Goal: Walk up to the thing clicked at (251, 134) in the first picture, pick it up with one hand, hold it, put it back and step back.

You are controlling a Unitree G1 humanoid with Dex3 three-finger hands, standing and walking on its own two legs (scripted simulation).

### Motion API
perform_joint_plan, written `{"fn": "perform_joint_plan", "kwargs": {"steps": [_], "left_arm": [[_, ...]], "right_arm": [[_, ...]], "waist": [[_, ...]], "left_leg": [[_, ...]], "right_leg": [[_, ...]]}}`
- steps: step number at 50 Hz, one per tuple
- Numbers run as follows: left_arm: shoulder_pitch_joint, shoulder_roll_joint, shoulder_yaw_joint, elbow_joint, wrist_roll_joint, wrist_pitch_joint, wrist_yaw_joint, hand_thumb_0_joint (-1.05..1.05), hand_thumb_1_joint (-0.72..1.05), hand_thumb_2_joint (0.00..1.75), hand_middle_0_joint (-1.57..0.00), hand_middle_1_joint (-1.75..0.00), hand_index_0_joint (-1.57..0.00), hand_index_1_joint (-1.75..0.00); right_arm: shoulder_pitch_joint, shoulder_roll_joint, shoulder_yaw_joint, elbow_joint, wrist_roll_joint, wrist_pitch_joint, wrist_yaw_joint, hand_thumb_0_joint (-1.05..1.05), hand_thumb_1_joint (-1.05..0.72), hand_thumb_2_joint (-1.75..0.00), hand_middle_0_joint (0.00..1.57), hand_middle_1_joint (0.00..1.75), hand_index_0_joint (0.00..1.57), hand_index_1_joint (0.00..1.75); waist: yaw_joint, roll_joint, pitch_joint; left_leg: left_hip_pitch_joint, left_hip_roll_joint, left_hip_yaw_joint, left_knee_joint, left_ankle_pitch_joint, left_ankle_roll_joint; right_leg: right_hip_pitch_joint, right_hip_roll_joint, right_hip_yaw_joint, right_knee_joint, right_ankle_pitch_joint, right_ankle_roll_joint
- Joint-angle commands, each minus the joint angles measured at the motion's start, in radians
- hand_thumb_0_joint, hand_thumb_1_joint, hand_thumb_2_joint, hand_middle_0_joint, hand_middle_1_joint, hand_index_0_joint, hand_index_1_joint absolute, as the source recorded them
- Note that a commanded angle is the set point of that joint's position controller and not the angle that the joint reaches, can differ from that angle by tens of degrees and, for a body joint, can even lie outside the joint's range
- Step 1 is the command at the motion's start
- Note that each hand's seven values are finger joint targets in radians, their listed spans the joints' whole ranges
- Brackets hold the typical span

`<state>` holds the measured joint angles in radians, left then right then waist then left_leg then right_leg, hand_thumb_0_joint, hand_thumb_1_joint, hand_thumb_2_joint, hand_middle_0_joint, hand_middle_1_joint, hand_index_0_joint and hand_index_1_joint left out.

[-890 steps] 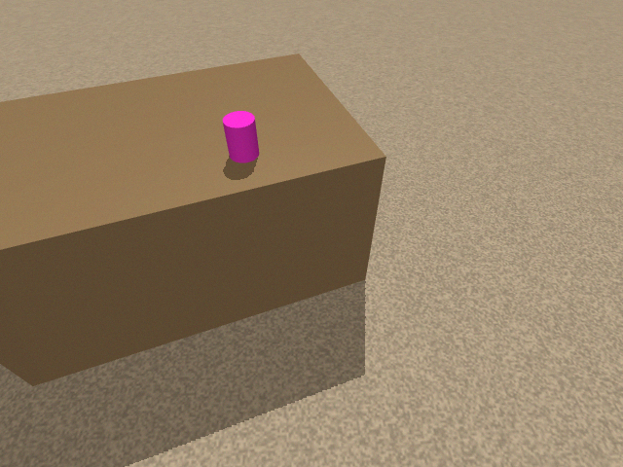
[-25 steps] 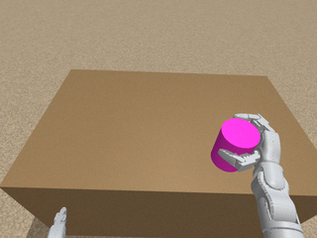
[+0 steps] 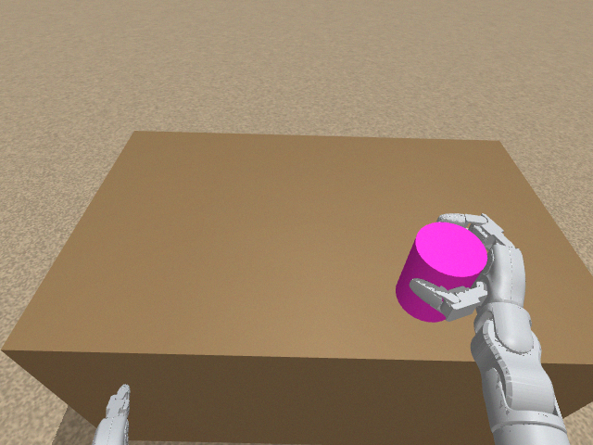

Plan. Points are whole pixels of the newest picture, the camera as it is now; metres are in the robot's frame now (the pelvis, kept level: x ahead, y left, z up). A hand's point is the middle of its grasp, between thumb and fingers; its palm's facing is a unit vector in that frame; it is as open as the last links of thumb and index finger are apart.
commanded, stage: crouch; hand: right
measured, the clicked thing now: (436, 273) +0.34 -0.17 +0.08
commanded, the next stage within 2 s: lower in 1.24 s
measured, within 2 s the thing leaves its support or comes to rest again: neither
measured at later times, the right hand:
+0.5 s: hand (446, 258) +0.41 -0.22 +0.03, palm faces +0.30 +0.95 +0.00, open 11.5 cm
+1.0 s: hand (450, 249) +0.45 -0.25 +0.00, palm faces +0.30 +0.96 +0.01, open 11.5 cm
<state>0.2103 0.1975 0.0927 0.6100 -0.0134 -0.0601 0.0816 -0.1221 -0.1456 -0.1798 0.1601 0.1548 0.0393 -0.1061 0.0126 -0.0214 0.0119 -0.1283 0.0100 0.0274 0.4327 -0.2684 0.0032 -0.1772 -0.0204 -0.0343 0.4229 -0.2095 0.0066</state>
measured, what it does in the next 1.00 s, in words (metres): lowers itself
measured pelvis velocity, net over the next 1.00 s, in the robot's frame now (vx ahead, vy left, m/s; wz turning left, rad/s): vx -0.01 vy -0.02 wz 0.03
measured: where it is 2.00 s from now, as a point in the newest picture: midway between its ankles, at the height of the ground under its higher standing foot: outside the picture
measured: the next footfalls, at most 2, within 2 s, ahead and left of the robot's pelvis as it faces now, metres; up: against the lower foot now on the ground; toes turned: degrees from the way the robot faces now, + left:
none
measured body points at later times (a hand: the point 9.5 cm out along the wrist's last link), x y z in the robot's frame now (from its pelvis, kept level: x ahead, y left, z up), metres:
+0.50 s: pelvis -0.01 +0.00 -0.02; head +0.05 -0.02 +0.42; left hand +0.13 +0.27 -0.09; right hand +0.39 -0.27 +0.03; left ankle -0.02 +0.11 -0.74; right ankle +0.01 -0.12 -0.74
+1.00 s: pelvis -0.01 -0.02 -0.05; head +0.08 -0.05 +0.39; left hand +0.13 +0.25 -0.08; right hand +0.43 -0.30 +0.00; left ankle -0.02 +0.11 -0.74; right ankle +0.01 -0.12 -0.74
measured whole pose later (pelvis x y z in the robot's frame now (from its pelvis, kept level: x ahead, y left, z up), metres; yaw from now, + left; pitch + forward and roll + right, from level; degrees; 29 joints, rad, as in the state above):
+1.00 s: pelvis -0.01 -0.02 -0.05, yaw +2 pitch +16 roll +3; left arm 0.32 0.24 0.04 0.29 0.04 -0.11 0.00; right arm -0.67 -0.45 -0.47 1.09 0.08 -0.41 0.02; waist 0.15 0.02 -0.11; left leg -0.72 -0.01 0.02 0.85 -0.41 -0.02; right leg -0.79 -0.06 -0.03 0.91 -0.40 -0.02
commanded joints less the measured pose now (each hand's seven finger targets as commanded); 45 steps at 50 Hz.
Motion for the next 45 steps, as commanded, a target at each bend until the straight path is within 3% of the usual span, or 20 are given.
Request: {"fn": "perform_joint_plan", "kwargs": {"steps": [1, 2, 3, 4, 5, 6, 8, 15, 16, 18, 19, 22, 24, 27, 29, 32, 37, 40, 42, 45], "left_arm": [[-0.081, 0.149, 0.063, -0.125, 0.0, -0.044, 0.013, 0.0, -0.56, 0.06, -0.04, -0.04, -0.04, -0.05], [-0.184, 0.177, 0.071, -0.26, -0.002, -0.058, 0.015, 0.0, -0.56, 0.06, -0.04, -0.04, -0.04, -0.05], [-0.067, 0.139, 0.053, -0.113, 0.001, -0.045, 0.015, 0.0, -0.55, 0.06, -0.04, -0.04, -0.04, -0.05], [-0.073, 0.118, 0.036, -0.11, -0.003, -0.045, 0.008, 0.0, -0.56, 0.07, -0.04, -0.04, -0.03, -0.05], [-0.117, 0.141, 0.054, -0.177, -0.001, -0.055, 0.011, 0.0, -0.56, 0.06, -0.05, -0.04, -0.04, -0.05], [-0.124, 0.15, 0.049, -0.165, -0.001, -0.057, 0.011, 0.0, -0.56, 0.06, -0.05, -0.04, -0.04, -0.05], [-0.112, 0.189, 0.078, -0.192, 0.003, -0.061, 0.018, 0.0, -0.56, 0.06, -0.05, -0.04, -0.04, -0.05], [-0.069, 0.144, 0.038, -0.165, 0.009, -0.082, 0.003, 0.0, -0.57, 0.07, -0.05, -0.05, -0.04, -0.05], [-0.062, 0.134, 0.03, -0.15, 0.012, -0.085, -0.001, 0.0, -0.57, 0.07, -0.05, -0.05, -0.04, -0.05], [-0.099, 0.167, 0.037, -0.241, 0.014, -0.096, -0.003, 0.0, -0.57, 0.07, -0.05, -0.05, -0.05, -0.05], [-0.101, 0.193, 0.061, -0.239, 0.017, -0.097, 0.002, 0.0, -0.57, 0.07, -0.05, -0.05, -0.05, -0.06], [-0.066, 0.145, 0.005, -0.262, 0.021, -0.101, -0.006, 0.0, -0.57, 0.07, -0.05, -0.05, -0.05, -0.06], [-0.025, 0.174, 0.029, -0.255, 0.022, -0.1, -0.007, 0.0, -0.56, 0.06, -0.05, -0.05, -0.05, -0.05], [-0.003, 0.153, -0.003, -0.294, 0.029, -0.104, -0.019, 0.0, -0.56, 0.07, -0.05, -0.05, -0.05, -0.06], [0.005, 0.199, 0.04, -0.332, 0.033, -0.104, -0.018, 0.0, -0.56, 0.06, -0.06, -0.05, -0.05, -0.06], [0.035, 0.16, -0.004, -0.375, 0.037, -0.106, -0.032, 0.0, -0.57, 0.07, -0.06, -0.06, -0.05, -0.06], [0.078, 0.225, 0.066, -0.425, 0.039, -0.102, -0.035, 0.0, -0.56, 0.07, -0.05, -0.05, -0.05, -0.06], [0.098, 0.21, 0.056, -0.429, 0.04, -0.102, -0.045, 0.0, -0.57, 0.07, -0.06, -0.06, -0.05, -0.06], [0.088, 0.174, 0.017, -0.455, 0.04, -0.103, -0.056, 0.0, -0.57, 0.07, -0.05, -0.05, -0.05, -0.06], [0.095, 0.157, -0.005, -0.449, 0.049, -0.101, -0.063, 0.0, -0.57, 0.07, -0.05, -0.05, -0.05, -0.06]], "right_arm": [[-0.405, -0.171, -0.083, -0.182, 0.006, -0.109, 0.001, 0.0, 0.0, -1.32, 1.25, 1.45, 1.31, 1.46], [-0.506, -0.204, -0.098, -0.273, 0.009, -0.133, 0.002, 0.0, -0.01, -1.33, 1.25, 1.46, 1.32, 1.46], [-0.433, -0.168, -0.09, -0.091, 0.009, -0.129, 0.006, 0.0, 0.0, -1.31, 1.23, 1.44, 1.3, 1.44], [-0.408, -0.164, -0.09, -0.068, 0.013, -0.142, 0.015, 0.0, 0.01, -1.3, 1.23, 1.44, 1.3, 1.44], [-0.491, -0.197, -0.104, -0.085, 0.012, -0.164, 0.02, 0.0, 0.02, -1.3, 1.22, 1.43, 1.29, 1.43], [-0.508, -0.211, -0.115, -0.051, 0.016, -0.18, 0.021, 0.0, 0.06, -1.3, 1.21, 1.43, 1.28, 1.43], [-0.575, -0.245, -0.13, 0.004, 0.009, -0.208, 0.023, 0.0, 0.05, -1.3, 1.2, 1.43, 1.28, 1.43], [-0.708, -0.356, -0.199, 0.196, 0.007, -0.337, 0.045, 0.0, 0.08, -1.23, 1.14, 1.35, 1.2, 1.35], [-0.712, -0.331, -0.182, 0.259, 0.005, -0.354, 0.052, 0.0, 0.1, -1.24, 1.14, 1.36, 1.21, 1.36], [-0.791, -0.388, -0.209, 0.233, 0.004, -0.397, 0.057, 0.0, 0.08, -1.25, 1.14, 1.36, 1.21, 1.36], [-0.794, -0.391, -0.208, 0.324, 0.0, -0.404, 0.061, 0.0, 0.06, -1.26, 1.15, 1.37, 1.22, 1.37], [-0.856, -0.413, -0.215, 0.359, -0.002, -0.441, 0.069, 0.0, 0.05, -1.29, 1.17, 1.4, 1.24, 1.4], [-0.857, -0.446, -0.235, 0.446, -0.006, -0.454, 0.073, 0.0, 0.06, -1.31, 1.19, 1.43, 1.26, 1.43], [-0.878, -0.468, -0.246, 0.513, -0.016, -0.477, 0.082, 0.0, 0.05, -1.32, 1.19, 1.43, 1.27, 1.43], [-0.902, -0.518, -0.284, 0.548, -0.019, -0.491, 0.083, 0.0, 0.04, -1.31, 1.19, 1.42, 1.26, 1.42], [-0.921, -0.501, -0.276, 0.591, -0.027, -0.505, 0.093, 0.0, 0.04, -1.3, 1.18, 1.41, 1.25, 1.41], [-0.964, -0.559, -0.301, 0.616, -0.043, -0.519, 0.104, 0.0, 0.0, -1.27, 1.18, 1.38, 1.24, 1.38], [-0.967, -0.542, -0.296, 0.652, -0.045, -0.52, 0.108, 0.0, -0.01, -1.27, 1.17, 1.37, 1.23, 1.37], [-0.991, -0.521, -0.284, 0.648, -0.045, -0.529, 0.115, 0.0, -0.01, -1.25, 1.15, 1.35, 1.21, 1.35], [-1.035, -0.566, -0.299, 0.644, -0.058, -0.544, 0.12, 0.0, -0.04, -1.26, 1.18, 1.37, 1.23, 1.37]], "waist": [[0.016, 0.015, -0.2], [0.018, 0.019, -0.279], [0.025, 0.059, -0.189], [0.015, 0.069, -0.141], [0.031, 0.049, -0.228], [0.023, 0.038, -0.219], [0.049, 0.056, -0.28], [0.046, -0.024, -0.35], [0.052, -0.035, -0.346], [0.053, -0.048, -0.465], [0.079, -0.008, -0.457], [0.075, -0.043, -0.471], [0.086, -0.066, -0.484], [0.09, -0.079, -0.493], [0.099, -0.079, -0.516], [0.102, -0.084, -0.527], [0.128, -0.096, -0.568], [0.128, -0.122, -0.528], [0.121, -0.138, -0.551], [0.109, -0.183, -0.59]], "left_leg": [[-0.066, -0.011, 0.0, -0.054, 0.249, -0.008], [-0.036, -0.01, -0.002, -0.056, 0.254, -0.01], [-0.077, -0.014, 0.003, -0.052, 0.231, -0.011], [-0.096, -0.013, 0.001, -0.051, 0.205, -0.012], [-0.086, -0.011, -0.007, -0.042, 0.216, -0.012], [-0.098, -0.011, -0.007, -0.033, 0.212, -0.009], [-0.122, -0.016, -0.011, -0.017, 0.211, -0.01], [-0.194, -0.013, -0.025, 0.089, 0.25, -0.01], [-0.226, -0.014, -0.025, 0.112, 0.258, -0.009], [-0.221, -0.017, -0.025, 0.141, 0.271, -0.009], [-0.244, -0.021, -0.024, 0.146, 0.262, -0.012], [-0.275, -0.024, -0.022, 0.17, 0.243, -0.009], [-0.309, -0.03, -0.019, 0.189, 0.245, -0.005], [-0.34, -0.037, -0.013, 0.211, 0.219, -0.004], [-0.351, -0.036, -0.017, 0.224, 0.226, -0.006], [-0.376, -0.04, -0.013, 0.254, 0.244, -0.007], [-0.433, -0.043, -0.015, 0.281, 0.241, -0.006], [-0.498, -0.054, 0.0, 0.3, 0.19, 0.0], [-0.521, -0.056, 0.002, 0.311, 0.162, 0.004], [-0.538, -0.057, 0.001, 0.339, 0.162, 0.008]], "right_leg": [[0.119, 0.007, 0.0, -0.023, 0.17, -0.026], [0.144, 0.008, 0.001, -0.017, 0.175, -0.027], [0.096, 0.005, 0.004, -0.014, 0.153, -0.031], [0.062, 0.006, 0.003, -0.017, 0.124, -0.033], [0.089, 0.007, 0.003, -0.005, 0.131, -0.033], [0.072, 0.006, 0.004, 0.003, 0.131, -0.029], [0.086, 0.001, 0.009, 0.021, 0.127, -0.031], [-0.02, 0.004, 0.01, 0.133, 0.164, -0.028], [-0.04, 0.003, 0.011, 0.158, 0.177, -0.027], [-0.019, -0.003, 0.021, 0.195, 0.203, -0.023], [-0.037, -0.004, 0.023, 0.208, 0.184, -0.027], [-0.074, -0.003, 0.024, 0.235, 0.169, -0.024], [-0.084, -0.006, 0.028, 0.25, 0.189, -0.022], [-0.116, -0.01, 0.032, 0.272, 0.178, -0.017], [-0.137, -0.006, 0.032, 0.291, 0.176, -0.021], [-0.152, -0.006, 0.035, 0.322, 0.215, -0.024], [-0.142, -0.012, 0.04, 0.362, 0.23, -0.028], [-0.15, -0.026, 0.057, 0.367, 0.258, -0.013], [-0.151, -0.031, 0.066, 0.374, 0.254, -0.008], [-0.158, -0.032, 0.067, 0.398, 0.277, -0.002]]}}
